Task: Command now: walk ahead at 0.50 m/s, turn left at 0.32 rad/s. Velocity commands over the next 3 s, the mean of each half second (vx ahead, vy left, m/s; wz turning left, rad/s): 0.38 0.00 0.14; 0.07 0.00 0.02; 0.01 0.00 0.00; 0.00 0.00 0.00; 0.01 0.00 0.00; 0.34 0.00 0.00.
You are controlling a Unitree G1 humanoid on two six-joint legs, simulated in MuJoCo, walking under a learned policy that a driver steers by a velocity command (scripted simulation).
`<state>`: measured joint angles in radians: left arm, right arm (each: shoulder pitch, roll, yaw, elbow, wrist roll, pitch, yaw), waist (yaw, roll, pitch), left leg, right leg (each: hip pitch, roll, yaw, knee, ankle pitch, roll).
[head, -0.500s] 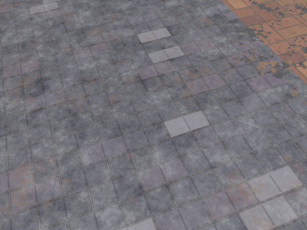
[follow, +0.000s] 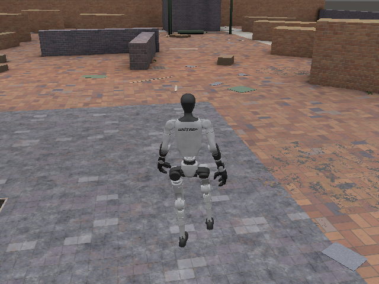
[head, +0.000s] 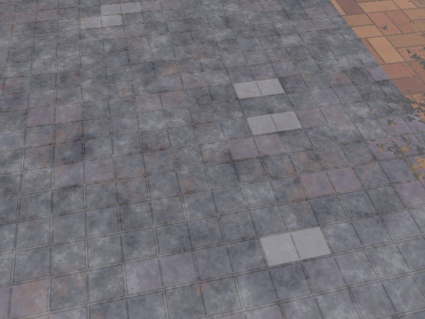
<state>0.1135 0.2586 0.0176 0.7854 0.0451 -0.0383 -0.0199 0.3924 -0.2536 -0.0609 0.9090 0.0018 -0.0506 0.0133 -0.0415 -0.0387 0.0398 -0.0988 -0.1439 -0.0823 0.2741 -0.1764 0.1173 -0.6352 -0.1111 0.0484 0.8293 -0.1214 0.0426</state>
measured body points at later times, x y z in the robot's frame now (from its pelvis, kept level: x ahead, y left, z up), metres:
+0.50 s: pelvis +0.24 -0.06 +0.00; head +0.28 -0.08 +0.45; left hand +0.27 +0.20 -0.13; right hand +0.35 -0.31 -0.14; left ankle +0.28 +0.08 -0.69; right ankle +0.26 -0.13 -0.75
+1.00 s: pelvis +0.30 -0.03 +0.00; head +0.31 -0.02 +0.45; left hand +0.29 +0.21 -0.16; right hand +0.37 -0.26 -0.15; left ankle +0.33 +0.06 -0.75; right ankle +0.26 -0.13 -0.75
